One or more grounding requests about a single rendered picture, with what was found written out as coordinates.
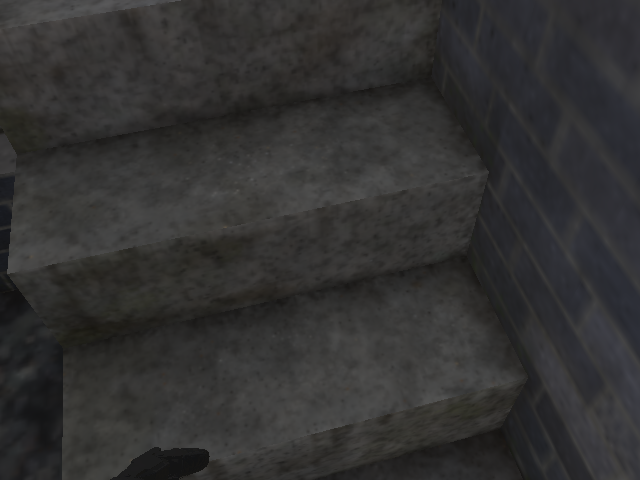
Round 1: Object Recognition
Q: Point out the robot left hand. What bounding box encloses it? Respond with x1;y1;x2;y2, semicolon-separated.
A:
110;447;210;480

